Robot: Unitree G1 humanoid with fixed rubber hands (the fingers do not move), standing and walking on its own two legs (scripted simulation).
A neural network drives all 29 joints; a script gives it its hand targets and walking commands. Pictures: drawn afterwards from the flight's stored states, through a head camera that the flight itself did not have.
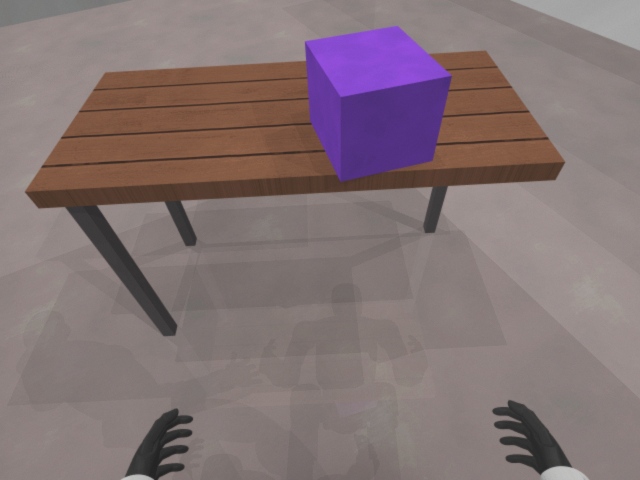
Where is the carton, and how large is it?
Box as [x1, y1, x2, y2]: [305, 26, 451, 181]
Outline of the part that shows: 397,26 305,41 310,121 340,181 432,160 451,75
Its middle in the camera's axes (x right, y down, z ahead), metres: +0.10 -0.28 +0.79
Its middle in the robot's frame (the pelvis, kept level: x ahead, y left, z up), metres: +0.78 -0.08 +0.05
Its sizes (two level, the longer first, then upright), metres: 0.229 0.201 0.182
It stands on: a table, 0.71 m high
